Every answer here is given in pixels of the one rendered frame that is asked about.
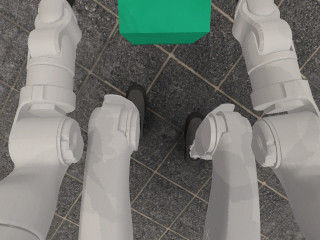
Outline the carton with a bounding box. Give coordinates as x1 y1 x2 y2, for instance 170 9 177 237
117 0 212 45

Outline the robot left forearm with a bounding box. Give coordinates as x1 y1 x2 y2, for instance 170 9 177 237
8 0 82 161

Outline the robot right forearm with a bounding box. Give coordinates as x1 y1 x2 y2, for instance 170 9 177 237
232 0 320 118

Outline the robot right thigh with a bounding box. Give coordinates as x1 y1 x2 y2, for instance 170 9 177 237
201 111 261 240

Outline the robot right upper arm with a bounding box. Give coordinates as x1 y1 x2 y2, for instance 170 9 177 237
251 111 320 240

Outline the robot right shin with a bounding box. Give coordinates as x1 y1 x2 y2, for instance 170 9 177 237
189 103 253 160

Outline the robot left upper arm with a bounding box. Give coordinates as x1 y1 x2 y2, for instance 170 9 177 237
0 116 84 240

